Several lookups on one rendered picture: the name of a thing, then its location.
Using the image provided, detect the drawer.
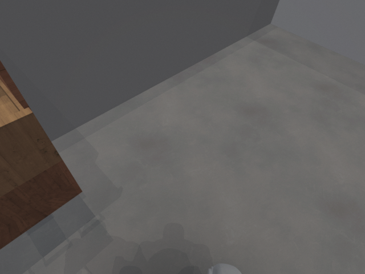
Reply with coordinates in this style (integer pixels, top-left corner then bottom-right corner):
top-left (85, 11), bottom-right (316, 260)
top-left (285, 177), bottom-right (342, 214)
top-left (0, 80), bottom-right (62, 197)

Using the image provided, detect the cabinet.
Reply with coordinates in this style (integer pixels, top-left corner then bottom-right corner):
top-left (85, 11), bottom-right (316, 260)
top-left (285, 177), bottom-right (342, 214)
top-left (0, 61), bottom-right (82, 249)

